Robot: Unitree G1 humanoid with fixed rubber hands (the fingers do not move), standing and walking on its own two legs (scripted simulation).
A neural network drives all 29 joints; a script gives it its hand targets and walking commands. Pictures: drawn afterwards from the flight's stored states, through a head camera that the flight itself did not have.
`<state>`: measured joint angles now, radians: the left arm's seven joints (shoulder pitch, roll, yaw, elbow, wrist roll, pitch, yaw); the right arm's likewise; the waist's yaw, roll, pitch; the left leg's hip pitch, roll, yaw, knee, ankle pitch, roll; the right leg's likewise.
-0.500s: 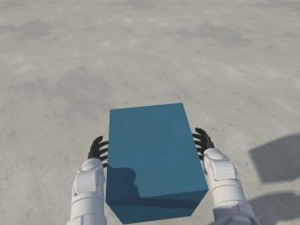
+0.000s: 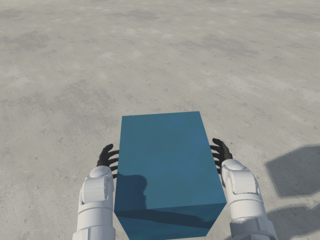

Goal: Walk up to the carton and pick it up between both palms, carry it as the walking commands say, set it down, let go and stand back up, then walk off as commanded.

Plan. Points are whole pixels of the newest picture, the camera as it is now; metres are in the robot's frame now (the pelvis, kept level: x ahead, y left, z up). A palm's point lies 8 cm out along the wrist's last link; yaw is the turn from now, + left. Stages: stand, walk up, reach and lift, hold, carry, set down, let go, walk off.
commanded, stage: reach and lift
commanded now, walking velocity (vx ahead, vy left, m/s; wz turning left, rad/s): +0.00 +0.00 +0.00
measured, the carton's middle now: (164, 177) +0.31 +0.01 -0.03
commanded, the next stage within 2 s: hold in 0.92 s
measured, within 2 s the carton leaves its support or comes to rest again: neither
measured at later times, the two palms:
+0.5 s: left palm (107, 171) +0.29 +0.16 +0.04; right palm (229, 167) +0.29 -0.16 +0.04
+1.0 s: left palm (107, 174) +0.28 +0.16 +0.04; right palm (231, 171) +0.28 -0.16 +0.04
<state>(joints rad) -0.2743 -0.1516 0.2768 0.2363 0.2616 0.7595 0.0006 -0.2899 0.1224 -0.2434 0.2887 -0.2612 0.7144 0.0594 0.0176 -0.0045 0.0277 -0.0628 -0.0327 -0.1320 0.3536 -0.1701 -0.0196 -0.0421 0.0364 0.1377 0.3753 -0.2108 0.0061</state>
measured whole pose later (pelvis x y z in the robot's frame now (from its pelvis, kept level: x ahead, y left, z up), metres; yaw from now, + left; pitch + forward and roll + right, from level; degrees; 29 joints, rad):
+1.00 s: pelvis +0.00 +0.00 +0.00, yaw +0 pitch -7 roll +0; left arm -0.20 -0.14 0.21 0.17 0.24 0.76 -0.01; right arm -0.19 0.14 -0.21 0.17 -0.25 0.74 0.04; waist -0.01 -0.01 0.03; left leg -0.05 -0.03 -0.13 0.36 -0.18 -0.02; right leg -0.02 0.04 0.13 0.36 -0.21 0.01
